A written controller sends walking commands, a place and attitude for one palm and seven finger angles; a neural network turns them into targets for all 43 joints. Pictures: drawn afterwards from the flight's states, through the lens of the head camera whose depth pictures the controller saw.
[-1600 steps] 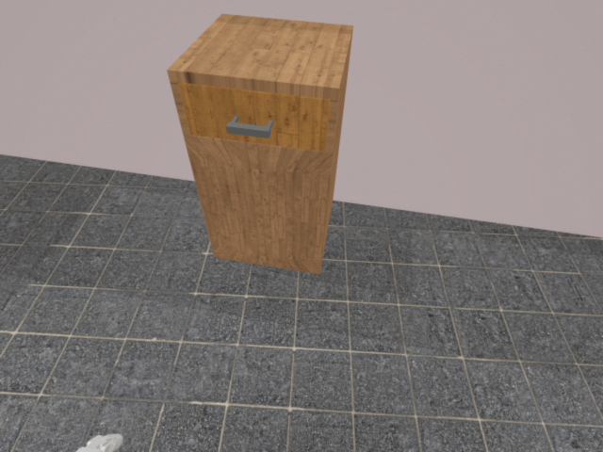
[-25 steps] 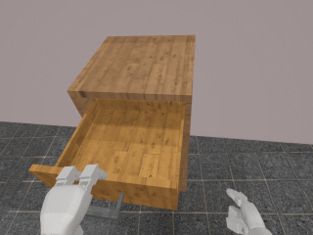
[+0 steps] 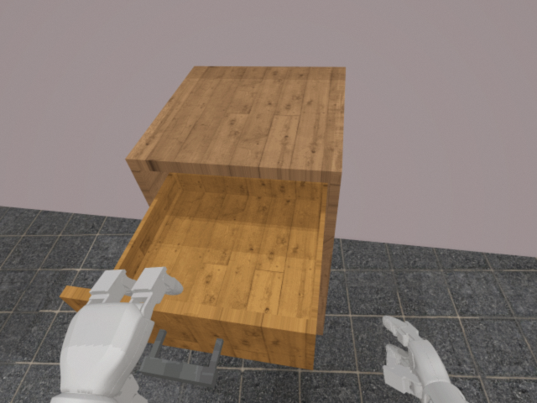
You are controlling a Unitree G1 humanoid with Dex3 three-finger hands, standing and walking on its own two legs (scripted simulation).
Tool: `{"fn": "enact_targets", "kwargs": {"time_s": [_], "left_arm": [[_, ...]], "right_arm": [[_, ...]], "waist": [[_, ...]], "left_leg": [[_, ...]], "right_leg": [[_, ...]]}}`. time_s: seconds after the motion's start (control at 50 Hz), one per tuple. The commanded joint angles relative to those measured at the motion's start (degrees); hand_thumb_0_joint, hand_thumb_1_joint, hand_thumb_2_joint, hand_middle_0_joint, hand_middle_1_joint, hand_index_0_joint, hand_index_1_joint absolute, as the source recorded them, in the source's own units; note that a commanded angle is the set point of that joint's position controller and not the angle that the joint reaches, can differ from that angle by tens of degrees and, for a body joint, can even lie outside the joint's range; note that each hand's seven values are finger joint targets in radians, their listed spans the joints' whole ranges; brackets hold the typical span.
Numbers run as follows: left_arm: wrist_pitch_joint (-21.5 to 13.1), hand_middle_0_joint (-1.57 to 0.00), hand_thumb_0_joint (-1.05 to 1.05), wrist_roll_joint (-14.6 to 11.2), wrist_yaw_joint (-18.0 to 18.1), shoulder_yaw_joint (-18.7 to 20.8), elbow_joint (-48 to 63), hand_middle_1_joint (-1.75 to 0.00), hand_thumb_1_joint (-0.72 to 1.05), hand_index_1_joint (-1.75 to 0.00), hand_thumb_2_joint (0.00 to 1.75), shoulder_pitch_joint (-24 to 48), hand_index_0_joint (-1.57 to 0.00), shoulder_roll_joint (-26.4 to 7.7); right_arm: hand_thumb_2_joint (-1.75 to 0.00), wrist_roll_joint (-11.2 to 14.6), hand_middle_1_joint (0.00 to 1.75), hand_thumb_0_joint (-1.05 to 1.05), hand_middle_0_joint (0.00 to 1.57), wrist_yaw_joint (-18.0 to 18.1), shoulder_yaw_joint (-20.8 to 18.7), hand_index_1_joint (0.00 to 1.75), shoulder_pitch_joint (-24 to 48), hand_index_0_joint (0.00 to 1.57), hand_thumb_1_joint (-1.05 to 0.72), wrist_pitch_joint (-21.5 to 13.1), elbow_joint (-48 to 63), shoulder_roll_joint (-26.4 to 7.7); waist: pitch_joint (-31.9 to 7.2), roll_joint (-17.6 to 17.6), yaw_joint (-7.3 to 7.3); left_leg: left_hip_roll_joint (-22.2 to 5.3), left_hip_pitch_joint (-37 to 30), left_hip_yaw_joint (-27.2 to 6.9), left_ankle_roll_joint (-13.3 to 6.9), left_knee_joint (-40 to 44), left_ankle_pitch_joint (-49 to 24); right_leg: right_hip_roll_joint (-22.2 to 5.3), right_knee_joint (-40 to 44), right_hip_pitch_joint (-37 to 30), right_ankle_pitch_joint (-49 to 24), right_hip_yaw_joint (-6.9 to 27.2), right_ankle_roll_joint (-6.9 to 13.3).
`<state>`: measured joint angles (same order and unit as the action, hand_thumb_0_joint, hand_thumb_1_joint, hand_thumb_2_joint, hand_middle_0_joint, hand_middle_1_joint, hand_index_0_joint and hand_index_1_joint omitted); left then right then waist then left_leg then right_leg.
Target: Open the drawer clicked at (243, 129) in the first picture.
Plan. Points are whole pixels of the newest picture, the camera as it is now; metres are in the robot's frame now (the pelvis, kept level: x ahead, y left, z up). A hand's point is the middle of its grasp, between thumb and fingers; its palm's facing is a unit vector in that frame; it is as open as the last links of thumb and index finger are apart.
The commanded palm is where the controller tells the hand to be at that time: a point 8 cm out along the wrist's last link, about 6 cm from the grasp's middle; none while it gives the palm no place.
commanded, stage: draw the hand back to the body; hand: left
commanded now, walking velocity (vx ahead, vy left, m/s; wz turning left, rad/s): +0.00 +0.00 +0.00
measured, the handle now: (184, 356) +0.19 +0.18 -0.06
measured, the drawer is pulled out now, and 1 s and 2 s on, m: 0.30 0.30 0.30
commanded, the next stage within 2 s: step back with the hand held close in 1.70 s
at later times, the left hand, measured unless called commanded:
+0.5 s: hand (116, 331) +0.17 +0.21 +0.11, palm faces +0.11 -0.15 -0.98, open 13.8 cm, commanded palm +0.13 +0.21 +0.16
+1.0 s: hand (107, 295) +0.18 +0.21 +0.17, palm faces +0.38 -0.85 -0.37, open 12.8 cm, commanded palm +0.13 +0.25 +0.18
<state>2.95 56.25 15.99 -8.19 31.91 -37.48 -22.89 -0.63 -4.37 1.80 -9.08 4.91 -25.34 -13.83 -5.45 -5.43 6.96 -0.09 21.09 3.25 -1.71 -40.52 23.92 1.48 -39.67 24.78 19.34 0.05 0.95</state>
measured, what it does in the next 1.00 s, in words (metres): stands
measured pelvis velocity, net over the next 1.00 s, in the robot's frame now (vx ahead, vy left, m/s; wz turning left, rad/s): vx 0.02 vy -0.01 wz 0.08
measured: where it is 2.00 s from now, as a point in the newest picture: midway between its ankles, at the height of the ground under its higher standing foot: outside the picture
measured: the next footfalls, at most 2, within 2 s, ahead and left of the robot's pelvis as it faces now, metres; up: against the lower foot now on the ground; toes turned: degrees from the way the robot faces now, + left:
none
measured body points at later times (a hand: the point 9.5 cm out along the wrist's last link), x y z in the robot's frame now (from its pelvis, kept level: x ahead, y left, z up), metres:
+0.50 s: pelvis +0.01 +0.00 +0.01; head +0.01 -0.04 +0.45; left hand +0.15 +0.22 +0.16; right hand +0.23 -0.19 -0.08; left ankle -0.03 +0.09 -0.72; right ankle +0.01 -0.11 -0.72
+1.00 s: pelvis +0.02 -0.01 +0.02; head +0.01 -0.02 +0.47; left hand +0.16 +0.25 +0.19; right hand +0.22 -0.19 -0.06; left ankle -0.03 +0.09 -0.72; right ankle +0.01 -0.11 -0.72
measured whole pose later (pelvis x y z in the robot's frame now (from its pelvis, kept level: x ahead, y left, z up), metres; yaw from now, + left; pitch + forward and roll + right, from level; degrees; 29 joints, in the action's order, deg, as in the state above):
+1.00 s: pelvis +0.02 -0.01 +0.02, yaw +5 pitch -2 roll -1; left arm -4.4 0.6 8.3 7.7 33.4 -34.1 -17.7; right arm -0.3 5.1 3.1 -13.7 -8.6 -33.2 -10.3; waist -0.3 -2.7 3.4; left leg 0.7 7.2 -1.5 -1.1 -29.6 20.2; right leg 0.7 -27.6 8.6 16.9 -4.4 1.2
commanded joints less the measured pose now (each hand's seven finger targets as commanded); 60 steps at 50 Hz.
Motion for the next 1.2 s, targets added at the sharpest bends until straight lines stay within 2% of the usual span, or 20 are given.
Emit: {"fn": "enact_targets", "kwargs": {"time_s": [0.0,0.06,0.1,0.2,0.26,0.32,0.4,0.46,0.58,0.6,0.68,0.7,0.72,0.78,0.8,0.84,0.92,1.08,1.14,1.18], "left_arm": [[0.8,-0.3,0.0,-0.6,1.0,5.3,11.3,-1.2,-0.5,-1.2,0.3,-1.6,-0.3,-5.0],[0.8,-0.3,0.0,-0.6,-0.2,2.9,12.0,-1.2,-0.5,-1.2,0.3,1.6,-0.3,-4.2],[0.9,-0.3,0.0,-0.4,-0.1,4.1,13.5,-1.2,-0.5,-1.2,0.3,1.6,-0.3,-5.5],[-0.2,-0.3,0.0,0.1,1.2,6.9,14.7,-1.2,-0.5,-1.2,0.3,1.4,-0.3,-7.3],[-0.1,-0.3,0.0,0.1,1.5,8.8,12.8,-1.2,-0.5,-1.2,0.3,1.6,-0.3,-8.2],[0.8,-0.3,0.0,-1.2,0.4,9.3,12.0,-1.2,-0.5,-1.2,0.3,2.1,-0.3,-8.1],[2.1,-0.3,0.0,-3.4,-1.6,12.0,12.8,-1.2,-0.5,-1.2,0.3,0.3,-0.3,-10.4],[1.6,-0.3,0.0,-4.3,-2.7,11.9,12.5,-1.2,-0.5,-1.2,0.3,-0.4,-0.3,-10.5],[0.4,-0.3,0.0,-5.1,-3.3,15.7,13.2,-1.2,-0.5,-1.2,0.3,1.1,-0.3,-13.2],[0.0,-0.3,0.0,-4.8,-3.3,16.5,13.5,-1.2,-0.5,-1.2,0.3,1.7,-0.3,-14.0],[-0.9,-0.3,0.0,-5.7,-3.3,19.2,12.3,-1.2,-0.5,-1.2,0.3,1.9,-0.3,-15.3],[-4.0,-0.3,0.0,-48.2,-6.4,10.7,11.3,-1.18,-0.47,-1.18,0.32,1.4,-0.3,10.3],[-6.4,-0.29,0.0,-49.5,-6.8,15.0,9.2,-1.15,-0.43,-1.15,0.33,0.1,-0.29,1.8],[-9.2,-0.29,0.0,-53.5,-5.9,23.0,14.9,-1.09,-0.32,-1.09,0.37,2.2,-0.29,-5.2],[-10.3,-0.29,0.0,-53.8,-6.0,21.4,17.9,-1.07,-0.29,-1.07,0.39,3.6,-0.29,-3.5],[-10.4,-0.28,0.0,-55.2,-6.1,20.9,16.4,-1.02,-0.22,-1.02,0.42,3.9,-0.28,-2.3],[-11.3,-0.27,0.0,-56.1,-6.8,21.8,13.9,-0.93,-0.08,-0.93,0.48,6.4,-0.27,-1.9],[-12.0,-0.25,0.0,-57.6,-8.6,25.7,9.7,-0.75,0.2,-0.75,0.6,5.2,-0.25,-2.1],[-12.3,-0.24,0.0,-58.0,-8.6,27.3,10.7,-0.68,0.31,-0.68,0.64,6.0,-0.24,-3.3],[-12.6,-0.24,0.0,-57.9,-8.4,28.7,13.7,-0.64,0.37,-0.64,0.68,7.3,-0.24,-4.9]], "right_arm": [[-0.9,1.2,0.3,0.0,0.2,0.0,-1.4,0.3,8.2,0.2,-0.9,-2.4,10.4,-4.4],[-0.9,1.1,0.3,0.0,0.2,0.2,-1.5,0.3,8.5,0.2,-0.9,-2.1,10.6,-4.5],[-0.9,1.1,0.3,0.0,0.2,0.4,-1.1,0.3,7.6,0.2,-0.9,-2.4,10.8,-4.6],[-0.9,0.7,0.3,0.0,0.2,0.8,-0.9,0.3,7.1,0.2,-0.9,-2.6,10.6,-4.6],[-0.9,0.7,0.3,0.0,0.2,1.0,-1.2,0.3,7.8,0.2,-0.9,-2.3,10.0,-4.7],[-0.9,1.4,0.3,0.0,0.2,1.1,-1.3,0.3,8.6,0.2,-0.9,-2.0,9.6,-4.8],[-0.9,1.9,0.3,0.0,0.2,1.7,-1.0,0.3,8.4,0.2,-0.9,-1.9,9.8,-5.3],[-0.9,1.9,0.3,0.0,0.2,2.3,-1.0,0.3,8.9,0.2,-0.9,-1.6,10.0,-5.5],[-0.9,1.8,0.3,0.0,0.2,3.5,-1.1,0.3,9.3,0.2,-0.9,-1.8,9.9,-6.1],[-0.9,1.4,0.3,0.0,0.2,3.6,-0.8,0.3,7.8,0.2,-0.9,-1.8,9.7,-6.1],[-0.9,1.6,0.3,0.0,0.2,4.3,-1.4,0.3,9.2,0.2,-0.9,-1.6,9.2,-6.3],[-0.9,2.4,0.3,0.0,0.2,5.8,-1.5,0.3,3.8,0.2,-0.9,-6.7,10.1,-0.2],[-0.9,2.6,0.3,0.0,0.2,7.3,-1.9,0.3,3.9,0.2,-0.9,-9.7,8.4,-2.0],[-0.9,1.5,0.3,0.0,0.2,10.0,-1.4,0.3,4.8,0.2,-0.9,-12.5,5.4,-2.4],[-0.9,0.9,0.3,0.0,0.2,10.3,-0.9,0.3,4.0,0.2,-0.9,-14.1,5.5,-2.1],[-0.9,0.7,0.3,0.0,0.2,10.5,-0.7,0.3,3.3,0.2,-0.9,-15.5,3.9,-1.9],[-0.9,0.5,0.3,0.0,0.2,10.3,-0.8,0.3,3.8,0.2,-0.9,-17.2,1.7,-2.1],[-0.9,0.7,0.3,0.0,0.2,9.4,-2.2,0.3,6.4,0.2,-0.9,-16.6,0.0,-2.6],[-0.9,0.8,0.3,0.0,0.2,9.6,-2.3,0.3,6.5,0.2,-0.9,-16.1,0.1,-2.7],[-0.9,0.8,0.3,0.0,0.2,9.5,-2.4,0.3,6.7,0.2,-0.9,-16.2,0.1,-2.9]], "waist": [[-5.1,6.0,-0.45],[-3.4,4.9,-0.8],[-6.2,2.9,-0.44],[-6.6,1.9,0.02],[-4.0,3.2,0.04],[-3.5,4.2,-0.43],[-6.6,4.8,-0.31],[-3.2,4.9,-0.39],[-2.7,2.8,-0.26],[-4.6,2.4,-0.1],[-2.6,2.7,-0.16],[0.4,10.1,-6.76],[-0.1,12.8,-4.89],[-0.9,5.6,-3.4],[-2.4,0.3,-3.35],[1.0,-1.8,-3.65],[6.1,0.3,-3.86],[2.0,6.0,-3.27],[0.2,4.4,-3.09],[-2.2,1.3,-3.17]], "left_leg": [[-2.6,-2.6,-4.7,1.1,6.3,-17.9],[-2.6,-2.6,-4.9,1.0,6.5,-17.1],[-2.8,-3.7,-4.9,0.9,6.4,-18.2],[-3.2,-5.0,-5.2,1.6,6.1,-20.4],[-3.1,-4.0,-5.0,1.8,6.2,-19.1],[-2.8,-3.8,-5.2,1.5,7.2,-18.7],[-2.5,-4.7,-4.5,1.0,7.9,-19.8],[-2.4,-4.3,-4.2,1.1,8.5,-18.8],[-2.5,-6.1,-4.4,1.0,9.3,-17.0],[-2.5,-6.5,-4.0,0.8,9.4,-18.1],[-2.5,-7.1,-4.5,1.1,10.0,-17.1],[-3.6,-12.2,-5.9,-1.0,11.7,-15.8],[-4.6,-11.8,-6.2,-1.1,12.3,-15.4],[-3.4,-12.2,-5.6,-0.3,13.6,-17.9],[-2.8,-12.9,-5.0,-0.1,14.0,-21.5],[-2.9,-12.0,-5.1,0.7,14.8,-23.2],[-3.3,-11.0,-5.8,0.9,16.2,-22.2],[-3.1,-12.4,-5.2,0.6,16.8,-25.2],[-3.0,-13.2,-4.8,0.4,17.1,-25.6],[-2.8,-14.5,-4.7,0.6,16.8,-27.1]], "right_leg": [[-1.7,6.0,-4.0,-12.4,1.7,1.6],[-1.7,6.5,-2.7,-11.1,1.6,1.6],[-1.8,6.3,-3.9,-11.1,1.8,1.8],[-1.7,6.3,-3.4,-11.4,2.5,2.2],[-1.5,6.9,-2.8,-11.4,2.9,2.3],[-1.8,7.3,-4.6,-12.7,1.9,1.9],[-2.6,8.3,-8.5,-16.3,1.8,1.1],[-2.8,9.6,-7.9,-16.0,1.7,0.7],[-2.8,12.0,-8.0,-13.8,3.0,1.0],[-3.2,11.6,-8.8,-14.0,1.8,0.8],[-2.9,12.9,-8.3,-13.0,2.9,1.1],[-2.6,11.0,-12.6,-11.0,-3.7,0.4],[-3.0,11.1,-12.5,-8.6,-3.8,0.1],[-4.0,13.7,-15.2,-11.2,-3.0,0.3],[-4.7,13.6,-16.7,-14.2,-2.8,0.4],[-4.9,14.7,-16.6,-15.4,-3.2,0.7],[-4.6,16.8,-15.8,-14.7,-3.7,1.0],[-4.4,17.7,-19.5,-19.5,-3.2,0.7],[-4.5,17.8,-20.3,-20.2,-3.0,0.6],[-4.6,17.9,-21.1,-21.3,-2.5,0.7]]}}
